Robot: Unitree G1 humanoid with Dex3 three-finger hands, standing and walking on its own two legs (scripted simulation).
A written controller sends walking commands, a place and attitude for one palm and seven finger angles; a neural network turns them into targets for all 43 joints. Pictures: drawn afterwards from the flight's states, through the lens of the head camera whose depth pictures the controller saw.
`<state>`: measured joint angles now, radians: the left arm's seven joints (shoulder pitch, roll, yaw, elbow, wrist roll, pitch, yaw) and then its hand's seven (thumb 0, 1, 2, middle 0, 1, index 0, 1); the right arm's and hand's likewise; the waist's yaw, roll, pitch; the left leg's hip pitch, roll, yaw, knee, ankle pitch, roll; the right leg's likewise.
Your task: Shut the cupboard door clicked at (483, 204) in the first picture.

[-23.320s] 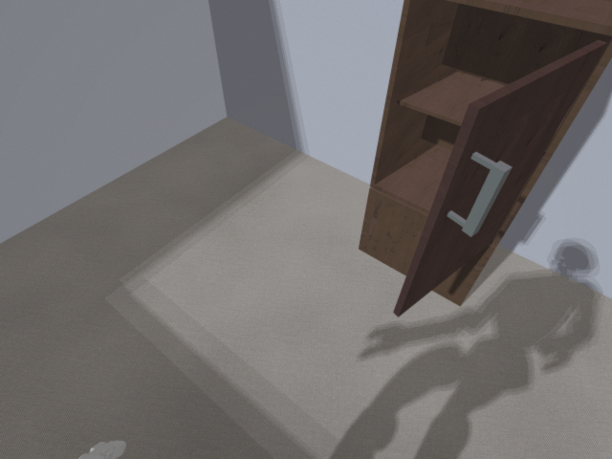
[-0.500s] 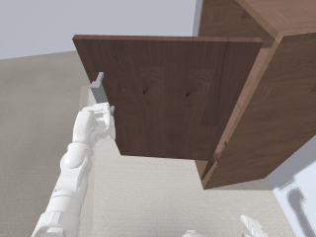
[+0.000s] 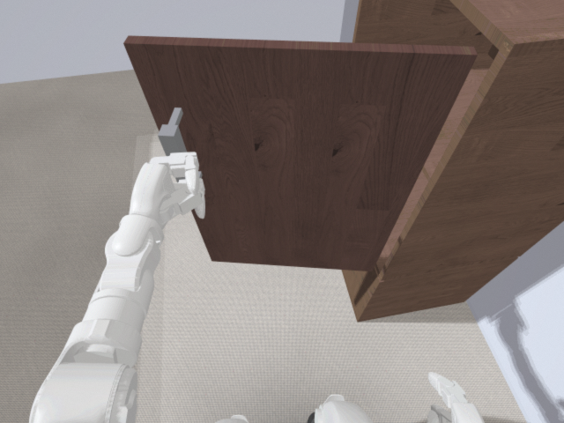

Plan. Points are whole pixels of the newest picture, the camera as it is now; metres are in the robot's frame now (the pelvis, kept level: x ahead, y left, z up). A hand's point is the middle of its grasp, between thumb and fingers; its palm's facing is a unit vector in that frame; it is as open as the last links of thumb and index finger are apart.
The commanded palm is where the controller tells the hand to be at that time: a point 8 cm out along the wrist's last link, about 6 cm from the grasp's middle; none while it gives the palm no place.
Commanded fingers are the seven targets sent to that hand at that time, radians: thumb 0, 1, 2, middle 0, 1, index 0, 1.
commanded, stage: push the door shut along its arc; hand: left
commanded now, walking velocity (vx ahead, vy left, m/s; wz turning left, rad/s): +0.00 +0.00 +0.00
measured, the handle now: (185, 158) +0.49 +0.16 +0.07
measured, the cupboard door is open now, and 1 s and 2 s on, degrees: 76 63 46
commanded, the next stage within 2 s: pull the fist back off the door in 1.62 s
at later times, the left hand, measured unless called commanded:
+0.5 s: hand (214, 165) +0.47 +0.11 +0.08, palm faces -0.27 -0.96 -0.05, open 3.2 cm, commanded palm +0.46 +0.15 +0.08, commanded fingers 0.00 0.90 0.90 -1.30 -1.50 -1.30 -1.50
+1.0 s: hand (245, 137) +0.53 +0.07 +0.08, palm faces -0.39 -0.92 -0.03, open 3.1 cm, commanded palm +0.53 +0.13 +0.08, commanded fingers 0.00 0.90 0.90 -1.30 -1.50 -1.30 -1.50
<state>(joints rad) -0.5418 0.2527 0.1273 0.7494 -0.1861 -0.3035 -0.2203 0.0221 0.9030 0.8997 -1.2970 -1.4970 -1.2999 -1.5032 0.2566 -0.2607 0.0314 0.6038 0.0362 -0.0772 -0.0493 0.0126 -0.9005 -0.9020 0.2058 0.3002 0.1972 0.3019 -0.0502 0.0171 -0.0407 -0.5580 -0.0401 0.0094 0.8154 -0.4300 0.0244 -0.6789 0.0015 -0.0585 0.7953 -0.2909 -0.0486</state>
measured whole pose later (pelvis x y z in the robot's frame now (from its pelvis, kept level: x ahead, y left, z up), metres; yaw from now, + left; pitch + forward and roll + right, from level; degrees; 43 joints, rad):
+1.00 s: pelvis +0.00 +0.01 -0.02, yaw -1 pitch +20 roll +0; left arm -1.10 0.43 0.22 1.23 -0.11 -0.30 -0.39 0.01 0.90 0.91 -1.29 -1.50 -1.30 -1.50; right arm 0.38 -0.29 0.04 0.65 0.01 -0.05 -0.03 0.01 -0.90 -0.90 0.21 0.30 0.20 0.30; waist -0.20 0.03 -0.05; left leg -0.83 -0.02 0.03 0.96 -0.48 0.04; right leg -0.94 0.02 -0.05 0.90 -0.31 -0.04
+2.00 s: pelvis +0.02 +0.02 -0.04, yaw -2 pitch +28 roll -2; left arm -1.22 0.26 0.26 1.21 0.08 -0.34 0.20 0.03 0.91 0.92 -1.29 -1.50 -1.29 -1.50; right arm 0.47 -0.23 0.01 0.66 -0.12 -0.07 0.11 0.01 -0.90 -0.90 0.21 0.30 0.20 0.30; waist -0.24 0.08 -0.12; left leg -1.00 -0.01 0.02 1.06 -0.54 0.04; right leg -1.10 0.03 -0.06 0.97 -0.35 -0.03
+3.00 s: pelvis +0.01 +0.00 +0.00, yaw -3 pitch +12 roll +1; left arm -0.56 0.16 0.13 0.75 -0.08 -0.35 0.04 0.02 0.90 0.90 -1.29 -1.50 -1.30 -1.50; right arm 0.41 -0.26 -0.02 0.63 0.01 0.00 0.03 0.01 -0.90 -0.90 0.21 0.30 0.20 0.30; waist -0.08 0.06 -0.10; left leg -0.55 -0.01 0.06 0.77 -0.43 0.03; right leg -0.69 0.04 -0.01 0.75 -0.27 -0.04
